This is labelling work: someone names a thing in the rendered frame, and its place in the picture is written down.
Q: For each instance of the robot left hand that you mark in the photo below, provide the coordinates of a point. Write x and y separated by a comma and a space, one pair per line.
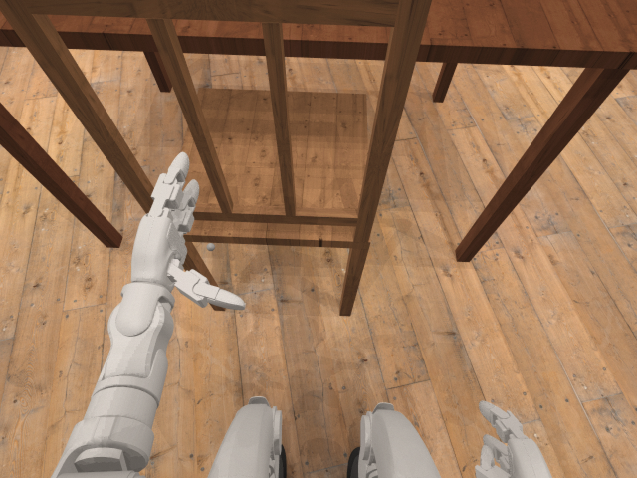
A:
160, 236

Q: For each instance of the table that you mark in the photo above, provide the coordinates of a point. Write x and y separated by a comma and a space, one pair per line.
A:
598, 35

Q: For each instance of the robot left forearm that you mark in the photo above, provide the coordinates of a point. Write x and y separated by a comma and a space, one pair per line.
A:
115, 434

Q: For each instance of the chair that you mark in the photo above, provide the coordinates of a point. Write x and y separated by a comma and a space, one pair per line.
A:
274, 167

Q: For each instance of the robot left thigh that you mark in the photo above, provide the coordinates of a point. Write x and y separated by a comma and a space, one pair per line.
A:
254, 436

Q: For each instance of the robot thigh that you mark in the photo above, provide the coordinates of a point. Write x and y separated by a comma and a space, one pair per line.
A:
254, 436
388, 439

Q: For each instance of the robot right thigh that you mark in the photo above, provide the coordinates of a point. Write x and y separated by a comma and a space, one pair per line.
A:
388, 439

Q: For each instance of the robot right hand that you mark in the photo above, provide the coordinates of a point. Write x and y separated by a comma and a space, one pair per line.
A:
521, 458

